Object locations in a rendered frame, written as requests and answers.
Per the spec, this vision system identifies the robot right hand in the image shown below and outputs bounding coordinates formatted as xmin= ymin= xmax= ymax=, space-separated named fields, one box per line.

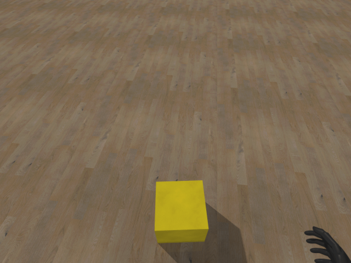
xmin=304 ymin=226 xmax=351 ymax=263

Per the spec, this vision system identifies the carton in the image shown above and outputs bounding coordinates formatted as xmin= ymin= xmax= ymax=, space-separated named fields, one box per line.
xmin=155 ymin=180 xmax=208 ymax=243

